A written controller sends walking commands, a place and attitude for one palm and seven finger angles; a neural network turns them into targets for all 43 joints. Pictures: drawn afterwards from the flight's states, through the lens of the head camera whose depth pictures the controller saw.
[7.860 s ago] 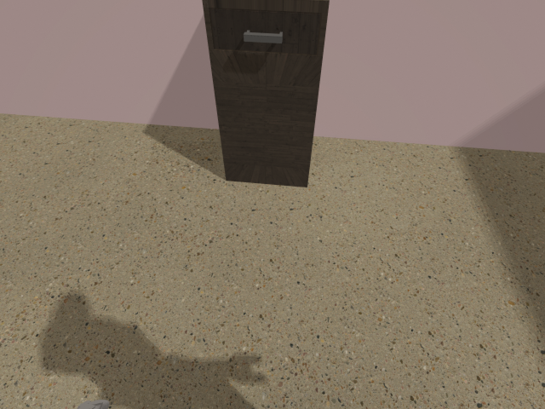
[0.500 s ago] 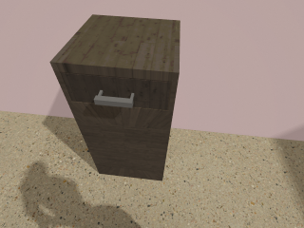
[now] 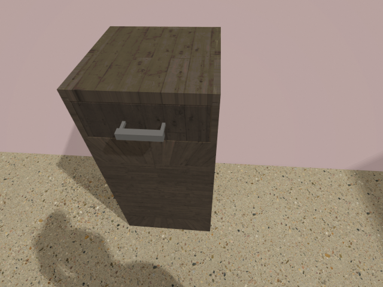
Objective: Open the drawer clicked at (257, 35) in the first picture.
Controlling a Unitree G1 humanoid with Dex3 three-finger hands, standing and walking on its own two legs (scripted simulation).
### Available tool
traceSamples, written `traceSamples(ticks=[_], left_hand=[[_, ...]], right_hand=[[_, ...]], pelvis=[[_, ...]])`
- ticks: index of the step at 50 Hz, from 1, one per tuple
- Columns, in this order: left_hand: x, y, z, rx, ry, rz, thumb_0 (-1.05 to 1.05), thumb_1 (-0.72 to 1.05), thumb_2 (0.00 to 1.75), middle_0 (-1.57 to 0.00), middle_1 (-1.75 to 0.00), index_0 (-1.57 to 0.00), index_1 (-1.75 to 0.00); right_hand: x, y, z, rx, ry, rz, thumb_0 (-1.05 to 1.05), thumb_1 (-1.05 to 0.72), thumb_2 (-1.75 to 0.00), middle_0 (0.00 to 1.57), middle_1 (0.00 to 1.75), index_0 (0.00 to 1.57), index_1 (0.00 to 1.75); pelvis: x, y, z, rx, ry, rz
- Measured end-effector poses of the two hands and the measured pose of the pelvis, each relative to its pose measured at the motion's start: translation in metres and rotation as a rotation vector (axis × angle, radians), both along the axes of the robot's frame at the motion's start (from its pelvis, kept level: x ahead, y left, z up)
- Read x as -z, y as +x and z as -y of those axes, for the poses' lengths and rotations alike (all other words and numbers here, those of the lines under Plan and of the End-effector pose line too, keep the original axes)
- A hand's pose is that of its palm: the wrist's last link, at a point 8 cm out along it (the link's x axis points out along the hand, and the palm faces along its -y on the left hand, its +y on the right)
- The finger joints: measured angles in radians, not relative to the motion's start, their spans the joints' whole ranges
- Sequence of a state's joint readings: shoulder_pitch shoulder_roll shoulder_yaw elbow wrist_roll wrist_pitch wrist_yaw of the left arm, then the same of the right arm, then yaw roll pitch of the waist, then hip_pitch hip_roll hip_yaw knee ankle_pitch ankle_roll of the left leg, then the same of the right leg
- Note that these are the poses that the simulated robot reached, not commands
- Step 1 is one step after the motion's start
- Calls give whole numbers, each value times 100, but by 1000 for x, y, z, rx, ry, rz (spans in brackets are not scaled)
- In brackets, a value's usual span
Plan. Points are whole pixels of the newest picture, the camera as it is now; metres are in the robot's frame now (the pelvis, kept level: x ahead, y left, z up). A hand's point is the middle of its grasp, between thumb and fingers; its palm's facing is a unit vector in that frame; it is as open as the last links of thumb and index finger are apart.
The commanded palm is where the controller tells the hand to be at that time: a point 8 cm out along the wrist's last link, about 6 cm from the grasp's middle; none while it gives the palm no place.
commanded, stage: look again from close up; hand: left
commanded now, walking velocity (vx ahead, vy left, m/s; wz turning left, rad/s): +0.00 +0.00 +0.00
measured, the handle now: (141, 129) +0.53 +0.18 +0.01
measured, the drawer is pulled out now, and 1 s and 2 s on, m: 0.00 0.00 0.00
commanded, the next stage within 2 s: raise the hand with hooked fingers in 0.28 s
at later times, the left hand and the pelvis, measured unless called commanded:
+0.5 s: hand out of the picture +0.07 +0.18 -0.12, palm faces -0.08 -0.89 -0.44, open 7.3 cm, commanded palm +0.12 +0.20 -0.05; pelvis +0.01 -0.02 +0.00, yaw +0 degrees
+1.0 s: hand (97, 261) +0.18 +0.21 -0.03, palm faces +0.05 -0.08 -1.00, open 9.8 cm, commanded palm +0.17 +0.20 +0.03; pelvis -0.03 -0.03 -0.04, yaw +0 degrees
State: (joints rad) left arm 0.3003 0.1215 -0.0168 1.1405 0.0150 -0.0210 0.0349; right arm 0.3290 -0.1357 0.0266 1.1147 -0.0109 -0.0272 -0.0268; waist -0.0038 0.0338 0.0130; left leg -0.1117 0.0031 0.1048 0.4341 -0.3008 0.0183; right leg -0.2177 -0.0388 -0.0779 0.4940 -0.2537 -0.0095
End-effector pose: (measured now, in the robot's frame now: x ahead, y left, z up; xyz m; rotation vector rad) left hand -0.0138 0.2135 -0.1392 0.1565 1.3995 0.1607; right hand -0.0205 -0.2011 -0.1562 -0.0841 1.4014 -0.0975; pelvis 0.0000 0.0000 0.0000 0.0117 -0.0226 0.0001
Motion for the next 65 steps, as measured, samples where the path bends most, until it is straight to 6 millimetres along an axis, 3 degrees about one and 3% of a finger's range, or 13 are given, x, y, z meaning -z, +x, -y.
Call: traceSamples(ticks=[20,21,23,26,30,32,35,38,43,48,54,60,65], left_hand=[[2,1,20,-16,-18,-34,1,92,89,-20,-30,-20,-30],[-1,8,19,42,1,-17,2,92,89,-20,-30,-20,-30],[-24,36,4,132,112,143,6,95,89,-21,-30,-20,-30],[-73,95,-10,280,307,418,7,94,88,-21,-32,-20,-32],[-136,174,1,616,624,758,5,86,86,-21,-35,-20,-35],[-157,198,14,745,770,887,4,81,84,-21,-38,-20,-38],[-166,204,36,882,873,990,3,74,82,-21,-41,-20,-41],[-157,188,50,980,906,1010,2,67,79,-21,-46,-21,-46],[-140,153,40,1053,1012,914,1,53,74,-23,-53,-23,-53],[-154,159,11,1005,1127,879,0,40,69,-26,-61,-25,-61],[-188,196,2,960,1143,913,1,26,63,-27,-70,-26,-70],[-204,216,8,1047,1071,938,0,13,57,-27,-79,-27,-79],[-216,220,-1,1073,1076,968,0,2,52,-28,-86,-28,-86]], right_hand=[[-4,9,19,-3,-17,-48,0,-91,-90,19,30,19,30],[-5,14,21,1,-23,-15,0,-91,-90,20,30,19,30],[-9,28,34,18,-80,107,2,-93,-90,20,30,20,30],[-16,64,54,31,-132,326,3,-94,-90,20,30,20,30],[-34,129,76,-47,-169,581,3,-93,-90,20,30,20,30],[-47,159,83,-76,-176,671,2,-93,-90,20,30,20,30],[-68,197,86,-117,-161,743,2,-92,-90,19,30,19,30],[-82,226,80,-172,-141,777,1,-92,-90,19,30,19,30],[-83,254,57,-266,-102,782,1,-91,-90,19,30,19,30],[-62,252,27,-299,-41,732,1,-91,-90,19,30,19,30],[-42,216,5,-258,22,619,1,-91,-90,20,30,20,30],[-34,175,13,-191,4,510,1,-91,-90,20,30,20,30],[-34,159,30,-152,-57,458,1,-91,-90,20,30,20,30]], pelvis=[[-1,10,16,-8,-8,-14],[0,9,16,3,-9,-16],[2,8,16,15,1,-20],[5,4,15,-1,8,-36],[13,-6,15,-3,17,-93],[17,-9,17,16,24,-117],[22,-14,21,53,38,-148],[28,-17,26,69,48,-165],[35,-21,31,50,45,-172],[38,-25,33,10,24,-156],[29,-25,27,-1,10,-123],[18,-21,17,23,11,-102],[13,-18,8,28,6,-89]])
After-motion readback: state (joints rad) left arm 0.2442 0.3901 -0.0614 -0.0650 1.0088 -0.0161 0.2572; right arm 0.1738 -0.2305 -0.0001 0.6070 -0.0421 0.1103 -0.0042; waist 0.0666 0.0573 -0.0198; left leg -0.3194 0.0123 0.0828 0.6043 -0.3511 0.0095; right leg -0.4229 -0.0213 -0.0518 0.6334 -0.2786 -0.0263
